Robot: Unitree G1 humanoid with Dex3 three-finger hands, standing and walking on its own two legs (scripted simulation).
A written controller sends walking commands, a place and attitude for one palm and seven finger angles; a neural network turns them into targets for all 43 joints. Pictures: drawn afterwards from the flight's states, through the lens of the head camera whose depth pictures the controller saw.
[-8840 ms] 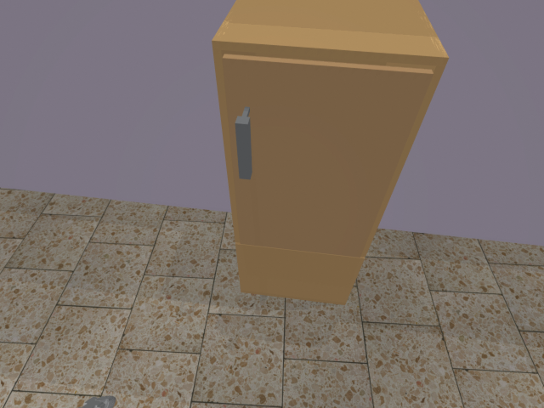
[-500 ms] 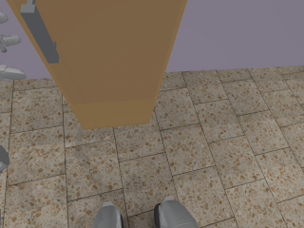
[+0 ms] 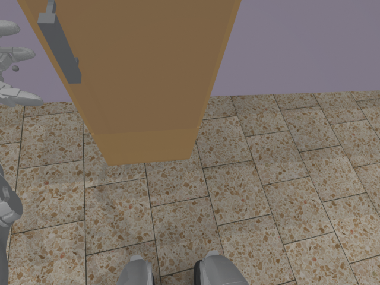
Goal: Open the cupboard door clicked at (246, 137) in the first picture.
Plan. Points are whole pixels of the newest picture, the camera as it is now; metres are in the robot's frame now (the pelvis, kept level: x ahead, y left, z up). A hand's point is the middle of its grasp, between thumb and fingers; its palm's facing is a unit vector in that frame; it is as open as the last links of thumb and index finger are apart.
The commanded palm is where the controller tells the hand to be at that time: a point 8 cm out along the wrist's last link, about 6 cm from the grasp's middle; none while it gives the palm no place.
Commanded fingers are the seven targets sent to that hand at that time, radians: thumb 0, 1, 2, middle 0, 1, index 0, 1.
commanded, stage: move the hooked fingers beside the handle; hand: left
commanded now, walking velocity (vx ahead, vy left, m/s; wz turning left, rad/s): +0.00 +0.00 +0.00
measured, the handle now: (64, 45) +0.58 +0.22 +0.09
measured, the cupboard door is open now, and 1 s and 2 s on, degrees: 0 0 0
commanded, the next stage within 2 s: slide the fingers in behind the handle in 0.38 s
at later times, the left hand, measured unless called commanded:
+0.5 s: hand (19, 67) +0.51 +0.28 +0.10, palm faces +0.04 -1.00 -0.02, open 14.0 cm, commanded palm +0.50 +0.32 +0.09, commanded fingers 0.00 -0.50 0.30 -0.30 -1.20 -0.30 -1.20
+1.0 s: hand (38, 71) +0.51 +0.25 +0.09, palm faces +0.04 -1.00 -0.01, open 14.0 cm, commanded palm +0.49 +0.29 +0.09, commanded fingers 0.00 -0.50 0.30 -0.30 -1.20 -0.30 -1.20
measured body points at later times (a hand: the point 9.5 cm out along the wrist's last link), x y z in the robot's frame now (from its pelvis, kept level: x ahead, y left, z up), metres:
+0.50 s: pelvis +0.00 +0.00 -0.01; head +0.15 +0.03 +0.42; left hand +0.50 +0.34 +0.10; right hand -0.02 -0.28 -0.10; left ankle +0.00 +0.09 -0.68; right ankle +0.01 -0.14 -0.68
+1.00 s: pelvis +0.00 +0.00 +0.00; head +0.13 +0.03 +0.43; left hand +0.50 +0.31 +0.10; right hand +0.00 -0.27 -0.10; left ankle +0.00 +0.09 -0.68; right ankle +0.01 -0.14 -0.68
